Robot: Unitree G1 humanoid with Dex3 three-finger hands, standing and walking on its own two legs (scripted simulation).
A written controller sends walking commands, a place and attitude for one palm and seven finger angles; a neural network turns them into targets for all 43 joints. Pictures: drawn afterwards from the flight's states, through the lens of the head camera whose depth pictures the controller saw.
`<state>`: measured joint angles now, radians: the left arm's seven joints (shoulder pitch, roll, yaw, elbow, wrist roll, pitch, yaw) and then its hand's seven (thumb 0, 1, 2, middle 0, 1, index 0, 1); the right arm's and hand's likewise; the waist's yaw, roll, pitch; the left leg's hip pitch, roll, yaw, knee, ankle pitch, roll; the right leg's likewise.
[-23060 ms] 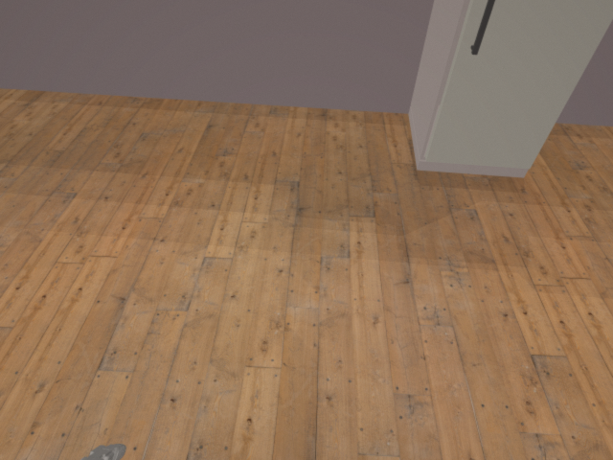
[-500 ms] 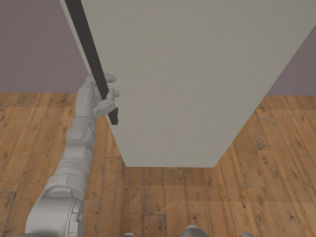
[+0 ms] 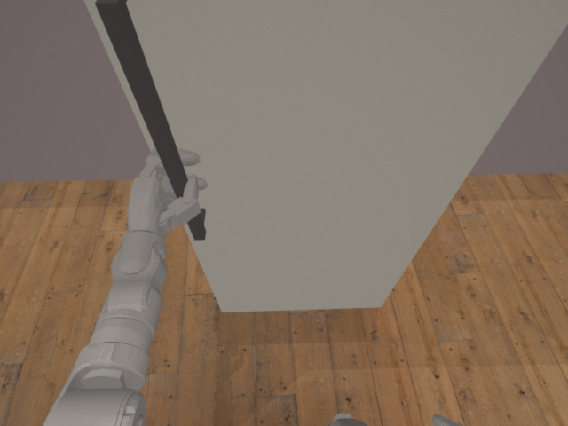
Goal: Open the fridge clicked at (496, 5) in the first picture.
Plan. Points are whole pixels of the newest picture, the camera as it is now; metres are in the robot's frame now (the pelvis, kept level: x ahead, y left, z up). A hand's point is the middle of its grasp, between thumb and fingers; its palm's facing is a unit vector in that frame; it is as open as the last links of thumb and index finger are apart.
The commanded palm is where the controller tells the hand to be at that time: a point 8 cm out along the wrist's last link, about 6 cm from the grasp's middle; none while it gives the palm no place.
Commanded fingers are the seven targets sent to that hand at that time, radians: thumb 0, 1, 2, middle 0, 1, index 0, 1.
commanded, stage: grip the handle and tug to test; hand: left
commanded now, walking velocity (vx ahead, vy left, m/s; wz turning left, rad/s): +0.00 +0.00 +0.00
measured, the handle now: (173, 147) +0.47 +0.16 +0.13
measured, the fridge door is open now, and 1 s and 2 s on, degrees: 1 22 48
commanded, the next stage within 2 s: pull the door a little, standing still in 0.06 s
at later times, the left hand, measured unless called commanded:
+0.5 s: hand (194, 246) +0.34 +0.12 +0.08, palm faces -0.04 -1.00 +0.01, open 5.8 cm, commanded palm +0.31 +0.17 +0.08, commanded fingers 0.00 0.90 0.90 -0.45 -1.40 -0.45 -1.40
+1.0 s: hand (215, 315) +0.24 +0.08 +0.08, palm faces -0.03 -0.99 -0.13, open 5.7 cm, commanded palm +0.21 +0.13 +0.08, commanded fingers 0.00 0.90 0.90 -0.45 -1.40 -0.45 -1.40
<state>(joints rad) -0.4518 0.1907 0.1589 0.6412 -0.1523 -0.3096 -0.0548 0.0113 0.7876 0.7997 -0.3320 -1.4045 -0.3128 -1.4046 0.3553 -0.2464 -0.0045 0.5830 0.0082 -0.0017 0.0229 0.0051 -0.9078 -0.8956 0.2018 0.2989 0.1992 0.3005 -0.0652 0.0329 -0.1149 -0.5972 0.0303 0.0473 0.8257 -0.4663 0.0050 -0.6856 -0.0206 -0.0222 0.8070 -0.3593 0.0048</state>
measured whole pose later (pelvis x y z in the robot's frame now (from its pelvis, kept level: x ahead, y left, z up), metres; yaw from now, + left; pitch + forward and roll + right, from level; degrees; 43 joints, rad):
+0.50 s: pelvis +0.01 +0.00 +0.01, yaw +0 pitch +11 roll +0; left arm -0.08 0.11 0.04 0.25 -0.15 -0.24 -0.07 0.02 0.75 0.77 -0.34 -1.38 -0.33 -1.37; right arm 0.29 -0.22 0.01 0.51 0.01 0.01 0.03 0.01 -0.91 -0.90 0.20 0.30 0.20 0.30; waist -0.02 0.04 -0.12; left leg -0.49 0.02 0.04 0.77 -0.46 0.01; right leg -0.58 -0.03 -0.03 0.76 -0.37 0.01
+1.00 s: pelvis -0.04 -0.01 +0.04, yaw +1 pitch +1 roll +1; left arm 0.04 0.10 -0.10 0.19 -0.03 -0.10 0.08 0.02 0.70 0.75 -0.34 -1.32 -0.40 -1.40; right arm 0.19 -0.19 0.05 0.53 -0.01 0.12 -0.08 0.01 -0.91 -0.90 0.20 0.30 0.20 0.30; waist -0.05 0.04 -0.02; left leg -0.25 0.00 0.03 0.48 -0.24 0.00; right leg -0.35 -0.04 -0.04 0.50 -0.18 0.00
